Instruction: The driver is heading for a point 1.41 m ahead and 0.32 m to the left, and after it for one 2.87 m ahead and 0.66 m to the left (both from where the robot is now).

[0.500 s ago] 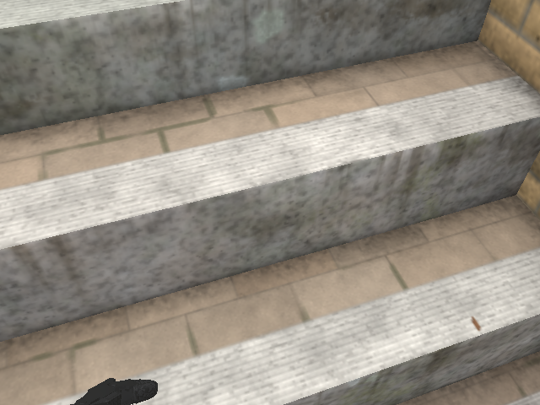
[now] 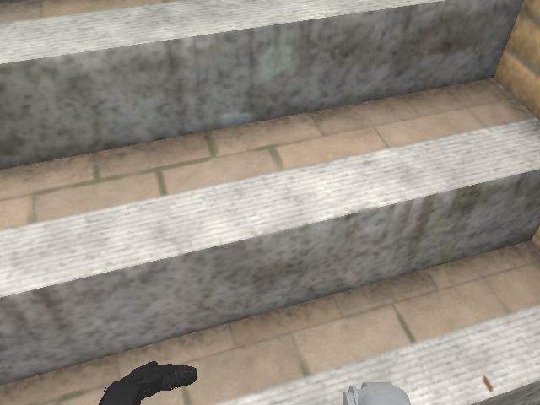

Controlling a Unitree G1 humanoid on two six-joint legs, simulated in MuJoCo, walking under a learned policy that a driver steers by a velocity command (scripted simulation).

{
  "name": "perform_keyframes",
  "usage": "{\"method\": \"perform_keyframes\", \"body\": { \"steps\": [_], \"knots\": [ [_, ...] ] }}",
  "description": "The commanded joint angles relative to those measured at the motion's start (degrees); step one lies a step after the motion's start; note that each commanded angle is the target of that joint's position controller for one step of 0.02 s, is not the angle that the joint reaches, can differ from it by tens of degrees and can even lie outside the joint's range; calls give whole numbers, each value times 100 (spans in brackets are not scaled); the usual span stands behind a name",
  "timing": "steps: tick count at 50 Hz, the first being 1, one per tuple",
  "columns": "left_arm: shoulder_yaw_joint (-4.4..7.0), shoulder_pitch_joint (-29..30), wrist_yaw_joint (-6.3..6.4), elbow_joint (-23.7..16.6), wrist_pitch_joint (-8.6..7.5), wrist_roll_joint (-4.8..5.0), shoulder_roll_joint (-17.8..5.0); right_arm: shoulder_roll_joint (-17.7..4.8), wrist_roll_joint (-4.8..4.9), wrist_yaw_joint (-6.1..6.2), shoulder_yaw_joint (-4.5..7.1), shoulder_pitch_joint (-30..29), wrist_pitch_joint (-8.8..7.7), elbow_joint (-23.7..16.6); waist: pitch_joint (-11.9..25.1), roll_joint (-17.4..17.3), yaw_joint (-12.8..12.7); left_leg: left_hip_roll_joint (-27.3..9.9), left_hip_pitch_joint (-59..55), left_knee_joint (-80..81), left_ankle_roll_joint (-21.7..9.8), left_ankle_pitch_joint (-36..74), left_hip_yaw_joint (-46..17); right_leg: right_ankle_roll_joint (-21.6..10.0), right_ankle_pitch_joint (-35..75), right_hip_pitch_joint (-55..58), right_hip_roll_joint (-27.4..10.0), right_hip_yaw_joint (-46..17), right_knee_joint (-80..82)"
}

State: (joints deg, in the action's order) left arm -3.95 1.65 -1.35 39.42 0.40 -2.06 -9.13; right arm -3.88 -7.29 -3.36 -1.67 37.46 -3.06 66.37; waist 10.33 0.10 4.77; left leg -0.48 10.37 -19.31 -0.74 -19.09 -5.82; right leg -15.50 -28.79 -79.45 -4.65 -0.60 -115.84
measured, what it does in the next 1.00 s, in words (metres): climbs, turning left: right foot 0.20 m higher, then left foot 0.22 m higher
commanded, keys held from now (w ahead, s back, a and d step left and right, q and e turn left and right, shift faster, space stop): w+q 0.86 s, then w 0.14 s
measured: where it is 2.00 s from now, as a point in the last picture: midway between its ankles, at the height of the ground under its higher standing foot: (92, 51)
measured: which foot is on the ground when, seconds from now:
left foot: down 0.00-0.10, up 0.12-0.68, down 0.70-1.00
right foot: up 0.00-0.08, down 0.10-0.76, up 0.78-1.00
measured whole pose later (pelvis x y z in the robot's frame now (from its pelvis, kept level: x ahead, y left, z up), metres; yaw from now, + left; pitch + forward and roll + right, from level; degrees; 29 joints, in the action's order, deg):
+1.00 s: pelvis +0.38 +0.03 +0.39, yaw +30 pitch +7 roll +3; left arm -0.3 -5.9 -4.0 56.1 -2.5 -2.6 -12.2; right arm -7.6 -3.4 -5.3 -1.9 29.2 -2.1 70.0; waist 10.5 1.6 0.2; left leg 8.5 25.9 -40.0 -4.3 -21.0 -2.6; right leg -12.7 -3.4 -74.1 -1.2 -8.8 -129.6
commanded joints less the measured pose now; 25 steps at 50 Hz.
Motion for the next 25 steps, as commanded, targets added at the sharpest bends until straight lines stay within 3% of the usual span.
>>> {"method": "perform_keyframes", "body": {
  "steps": [1,2,3,4,5,6,7,8,9,10,11,12,13,14,15,16,17,18,20,23,25],
  "knots": [
    [-407,2643,-157,-1387,195,-53,254,-1298,353,-299,280,-875,-86,-342,-609,-767,-568,-1274,3381,2698,-1481,621,-949,202,-884,2815,-120,531,2989],
    [-325,2264,-337,-1211,375,57,85,-1798,494,-415,379,-1155,-183,-569,-456,-1147,-814,-1524,4048,2680,-1921,2935,-1147,634,-251,4191,298,970,2324],
    [-150,1015,-410,-714,369,180,-159,-2047,577,-519,396,-1717,-323,-701,-281,-1303,-1435,-1619,2913,1848,-1607,6400,-676,657,739,4271,512,664,2318],
    [110,217,-391,-441,343,230,-722,-2336,700,-596,545,-1801,-429,-821,632,-1290,-1710,-1396,1509,979,-1505,9318,-216,712,965,4725,976,888,3574],
    [278,-420,-382,-143,315,-1,-1037,-2133,537,-589,570,-1560,-552,-694,1055,-994,-1776,-1285,659,-465,-1378,10292,-141,543,1175,5292,944,672,5132],
    [266,-1923,-258,614,171,91,-1019,-1097,-8,-711,322,-95,-596,-432,2657,641,-1344,-940,2667,-2634,-1190,7451,-822,-503,2319,8419,-333,-2346,6553],
    [504,-3316,-163,1083,264,-131,-1645,-709,41,-736,312,223,-374,-218,2793,1828,-1721,116,3318,-5053,-1046,2785,-941,-1010,184,8247,-1604,-5198,8994],
    [795,-2228,182,1036,-37,125,-1375,-1082,762,-107,687,-1345,-449,-1169,1977,984,-1164,165,3172,-7687,-641,1868,-455,-199,-2370,7346,-1581,-4989,8751],
    [763,-1288,281,1261,-168,267,-1169,-776,589,174,562,-2278,-392,-1766,879,751,-787,25,3811,-8758,-550,2096,-215,240,-2940,6069,-1427,-4302,8835],
    [729,-945,361,1559,-262,151,-829,-373,523,342,452,-2537,-328,-2127,-19,630,-427,-19,4287,-9213,-661,2521,-195,502,-2682,5491,-1363,-3425,8479],
    [593,-685,386,1796,-301,8,-194,-146,547,403,394,-2560,-238,-2311,-652,547,-122,117,4550,-9828,-735,2593,-250,715,-2310,4758,-1276,-2799,8319],
    [492,-569,346,1989,-341,-82,279,-49,552,357,327,-2408,-165,-2424,-973,546,165,189,4724,-10165,-810,2486,-262,946,-2031,4429,-1146,-2133,8360],
    [498,-573,285,2053,-444,-120,322,58,587,305,276,-2333,-97,-2457,-1214,442,273,290,4946,-10476,-874,2505,-171,1050,-1476,4333,-1103,-1594,8508],
    [497,-769,226,2182,-551,-55,338,163,610,255,237,-2365,-38,-2472,-1243,433,288,319,5204,-10513,-908,2538,-178,1060,-975,4510,-1074,-1181,8663],
    [313,-430,-96,1636,-407,-222,371,-453,865,-347,223,-2370,194,-1688,-1211,-262,-296,249,5803,-10545,-1633,2202,-1078,448,36,4463,-1136,-1636,9604],
    [389,-511,-186,1675,-409,-155,129,-623,748,-463,295,-2237,184,-1770,-1146,-240,-119,277,6054,-10459,-1681,2142,-950,173,353,4766,-1349,-1593,9763],
    [369,-587,-242,1783,-406,-216,58,-588,725,-472,253,-2310,171,-1789,-915,-337,-28,343,6172,-10405,-1850,2390,-934,215,629,4901,-1289,-1212,9957],
    [414,-970,-279,1975,-351,-195,-189,-547,730,-554,166,-2344,178,-1700,-754,198,-224,506,6735,-11912,-1929,1846,-666,-45,1023,5529,-1459,-1084,10039],
    [251,-1594,-270,2429,-392,-449,50,-498,794,-480,91,-2771,172,-1733,-731,-145,-174,406,7995,-12334,-2137,2075,-847,352,858,6360,-1415,-486,9982],
    [134,-2136,-201,2593,-549,-535,-13,-623,664,-431,-1,-3507,264,-1852,-422,133,-240,131,8195,-12267,-1933,2274,-171,524,1060,6647,-1050,405,10029],
    [97,-2613,-181,2611,-606,-589,-48,-656,698,-396,-38,-4057,330,-1894,-479,273,-537,-90,8214,-11562,-1796,2333,184,415,1230,6814,-985,741,10396]
  ]
}}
